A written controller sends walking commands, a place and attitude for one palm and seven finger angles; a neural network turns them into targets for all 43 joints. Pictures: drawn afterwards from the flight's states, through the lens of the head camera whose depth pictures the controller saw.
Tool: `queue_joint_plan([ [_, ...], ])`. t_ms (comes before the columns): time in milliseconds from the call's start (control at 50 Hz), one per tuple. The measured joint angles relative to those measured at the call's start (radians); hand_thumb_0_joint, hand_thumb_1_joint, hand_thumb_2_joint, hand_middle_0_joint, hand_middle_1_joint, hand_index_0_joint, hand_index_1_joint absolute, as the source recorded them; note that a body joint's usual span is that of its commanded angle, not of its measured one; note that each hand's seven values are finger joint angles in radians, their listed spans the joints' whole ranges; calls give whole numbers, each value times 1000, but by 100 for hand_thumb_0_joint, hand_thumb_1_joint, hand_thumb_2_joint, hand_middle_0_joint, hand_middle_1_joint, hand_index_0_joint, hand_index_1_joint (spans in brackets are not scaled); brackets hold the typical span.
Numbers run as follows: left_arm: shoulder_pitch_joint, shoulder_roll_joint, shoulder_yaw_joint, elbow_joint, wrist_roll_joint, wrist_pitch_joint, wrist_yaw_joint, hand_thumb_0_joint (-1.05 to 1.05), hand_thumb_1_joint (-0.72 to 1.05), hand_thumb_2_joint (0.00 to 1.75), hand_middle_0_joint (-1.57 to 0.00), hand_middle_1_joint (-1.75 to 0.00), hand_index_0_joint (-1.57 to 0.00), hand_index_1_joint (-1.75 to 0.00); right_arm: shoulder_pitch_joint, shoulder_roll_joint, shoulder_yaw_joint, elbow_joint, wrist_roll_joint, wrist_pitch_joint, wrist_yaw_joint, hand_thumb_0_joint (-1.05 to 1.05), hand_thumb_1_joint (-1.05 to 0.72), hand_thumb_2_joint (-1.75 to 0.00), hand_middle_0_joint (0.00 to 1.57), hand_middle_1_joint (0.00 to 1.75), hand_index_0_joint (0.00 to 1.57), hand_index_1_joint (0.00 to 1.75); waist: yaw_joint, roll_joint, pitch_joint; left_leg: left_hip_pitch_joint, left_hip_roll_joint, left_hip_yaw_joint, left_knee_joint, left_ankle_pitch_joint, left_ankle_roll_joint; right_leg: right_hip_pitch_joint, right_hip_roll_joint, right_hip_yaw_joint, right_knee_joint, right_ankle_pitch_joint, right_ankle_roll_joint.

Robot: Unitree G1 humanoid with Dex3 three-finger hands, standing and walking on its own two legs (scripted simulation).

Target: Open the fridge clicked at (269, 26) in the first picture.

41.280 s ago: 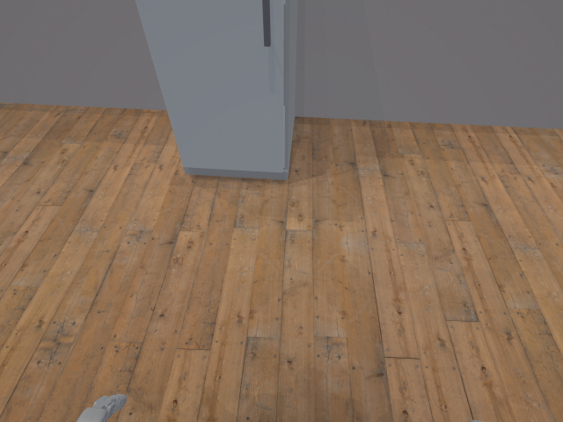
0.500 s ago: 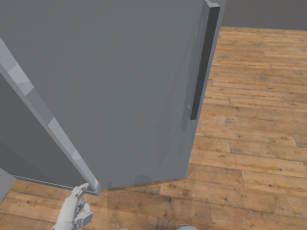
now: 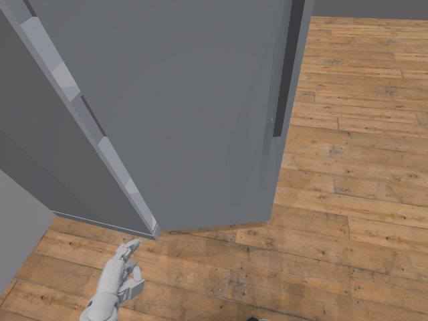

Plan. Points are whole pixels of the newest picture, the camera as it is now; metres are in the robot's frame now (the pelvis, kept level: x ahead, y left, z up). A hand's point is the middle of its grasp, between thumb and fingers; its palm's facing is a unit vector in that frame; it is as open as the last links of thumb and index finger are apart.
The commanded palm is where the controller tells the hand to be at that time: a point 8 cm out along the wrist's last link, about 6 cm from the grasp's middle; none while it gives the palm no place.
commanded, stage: stop stepping back and stand still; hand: right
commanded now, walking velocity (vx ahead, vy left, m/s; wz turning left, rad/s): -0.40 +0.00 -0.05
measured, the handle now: (282, 70) +0.59 -0.13 +0.14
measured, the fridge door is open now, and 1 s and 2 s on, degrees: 71 71 71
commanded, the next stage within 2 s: let the arm hang, fingers relaxed in 0.92 s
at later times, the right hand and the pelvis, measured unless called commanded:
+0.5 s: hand out of the picture +0.04 -0.29 +0.16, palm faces +0.55 +0.78 -0.29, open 7.4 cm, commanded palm -0.04 -0.32 +0.18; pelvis -0.15 -0.01 -0.01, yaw -5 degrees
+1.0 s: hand out of the picture +0.01 -0.27 +0.16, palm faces +0.52 +0.77 -0.36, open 7.4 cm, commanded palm none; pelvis -0.17 +0.01 -0.01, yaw -6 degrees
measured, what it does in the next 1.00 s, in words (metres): walks backwards: left foot, then right foot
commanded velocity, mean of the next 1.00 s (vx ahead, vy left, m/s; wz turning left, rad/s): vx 0.19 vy -0.01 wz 0.00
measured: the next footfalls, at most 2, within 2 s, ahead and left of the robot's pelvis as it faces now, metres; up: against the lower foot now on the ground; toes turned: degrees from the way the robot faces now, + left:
left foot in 0.24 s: -0.05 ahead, +0.11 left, +0.01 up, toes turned +1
right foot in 0.46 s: -0.13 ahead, -0.15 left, +0.00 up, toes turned -7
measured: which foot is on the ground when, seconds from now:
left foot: up 0.00-0.22, down 0.24-0.46, up 0.48-0.68, down 0.70-1.00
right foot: down 0.00-0.22, up 0.24-0.44, down 0.46-0.70, up 0.72-0.96, down 0.98-1.00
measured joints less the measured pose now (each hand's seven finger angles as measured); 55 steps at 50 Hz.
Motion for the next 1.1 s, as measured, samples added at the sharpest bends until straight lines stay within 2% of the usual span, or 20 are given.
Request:
queue_joint_plan([
  [100,14,0,10,-55,-4,-16,-31,1,90,90,-21,-30,-20,-30,103,-18,-15,-78,15,24,-2,2,-89,-90,21,30,21,30,28,-29,8,-71,-26,50,77,-7,-1,15,-35,10,-94,102,3],
  [200,93,3,23,-58,-7,4,-12,1,90,90,-21,-30,-20,-30,198,-41,-33,-85,10,41,-16,2,-89,-90,21,30,21,30,33,-42,-51,86,-19,126,-147,-37,34,-25,-25,24,-120,24,33],
  [240,116,10,23,-47,-10,12,-6,1,90,90,-21,-30,-20,-30,203,-54,-53,-77,5,53,-26,1,-89,-90,21,30,21,30,12,-9,-80,143,7,111,-311,-6,72,-118,6,6,24,-152,63],
  [260,112,22,25,-24,-9,21,-4,1,90,90,-21,-30,-20,-30,195,-35,-50,-72,4,58,-28,1,-89,-90,21,30,21,30,-9,-12,-80,120,12,108,-312,106,78,-168,11,25,182,-198,72],
  [300,119,37,27,33,-6,38,-4,1,90,90,-21,-30,-20,-30,169,6,-35,-56,4,66,-26,2,-89,-90,21,30,21,30,-35,-7,-93,93,28,108,-291,212,71,-227,20,38,477,-207,82],
  [340,150,36,26,72,-7,45,3,1,90,90,-21,-30,-20,-30,122,47,-10,-6,-3,62,-29,1,-89,-90,21,30,21,30,-47,12,-133,87,48,111,-303,203,57,-207,5,24,583,-205,82],
  [400,189,37,23,84,-5,27,25,2,90,90,-21,-30,-20,-30,45,107,26,81,-22,63,-44,1,-89,-90,21,30,21,30,-47,32,-178,60,74,118,-300,158,54,-64,-38,2,430,-271,49],
  [460,194,67,27,51,-3,-19,43,2,90,90,-21,-30,-20,-30,-3,139,62,106,-33,70,-60,1,-89,-90,20,30,20,30,-17,2,-173,1,82,129,-218,154,46,139,-65,6,111,-316,16],
  [480,181,68,32,42,-3,-33,45,2,90,90,-21,-30,-20,-30,-17,132,66,102,-34,67,-63,2,-89,-90,20,30,20,30,5,0,-154,-33,84,119,-147,109,37,146,-60,14,71,-241,40],
  [520,150,35,31,42,-4,-48,40,2,90,90,-21,-30,-20,-30,-21,96,51,98,-43,57,-62,2,-89,-90,20,30,20,30,23,33,-109,-98,77,71,30,40,24,148,-36,-4,99,-204,71],
  [560,151,-5,21,39,-6,-62,20,2,90,90,-21,-30,-20,-30,19,48,21,78,-41,40,-50,2,-89,-90,20,30,20,30,46,46,-105,-153,56,74,166,29,17,162,-35,-12,84,-201,73],
  [620,188,-34,5,30,-6,-73,-8,2,90,90,-21,-30,-20,-30,84,13,-8,32,-42,11,-40,2,-89,-90,20,30,21,30,67,14,-106,-150,46,122,122,68,17,172,-56,16,47,-182,70],
  [680,222,-32,-5,26,-2,-57,-16,1,90,90,-21,-30,-20,-30,135,-7,-30,9,-42,-16,-40,2,-89,-90,21,30,21,30,52,-35,-104,-51,41,159,-83,81,22,150,-90,23,85,-222,68],
  [720,228,-25,-1,26,-3,-37,-15,1,90,90,-21,-30,-20,-30,134,-33,-47,12,-48,-22,-41,2,-89,-90,21,30,21,30,32,-43,-105,-9,39,143,-180,94,59,70,-89,26,238,-346,50],
  [760,190,-1,11,62,-4,-11,-14,1,90,90,-21,-30,-20,-30,94,-7,-39,46,-45,-26,-33,1,-89,-90,21,30,21,30,2,-52,-73,-27,45,143,-160,235,85,-28,-63,46,486,-385,43],
  [820,145,34,25,109,2,14,-13,2,90,90,-21,-30,-20,-30,59,70,-16,121,-40,-18,-26,1,-89,-90,21,30,21,30,-19,-61,-64,-13,49,130,-177,234,85,-106,-45,25,642,-332,46],
  [920,136,48,29,78,4,-6,12,2,90,90,-21,-30,-20,-30,58,132,32,153,-39,15,-28,1,-89,-90,20,30,21,30,-12,-17,-81,17,67,123,-248,239,72,-20,-46,-50,359,-278,33],
  [980,134,67,34,32,10,-35,23,2,90,90,-21,-30,-20,-30,58,126,62,83,-46,13,-34,2,-89,-90,20,30,21,30,-3,-12,-78,0,57,137,-216,200,63,96,-42,-41,116,-289,17],
  [1040,105,69,53,20,5,-72,6,2,90,90,-21,-30,-20,-30,16,88,75,77,-59,-29,-32,2,-89,-90,21,30,21,30,15,-11,-46,-65,48,112,-26,66,29,87,-37,-25,103,-140,38],
  [1100,93,99,64,55,16,-20,-41,1,90,90,-20,-30,-20,-30,-126,104,187,352,-89,86,41,1,-89,-90,20,30,20,30,51,-77,-81,-159,37,66,191,-23,5,37,-29,35,109,-133,45],
])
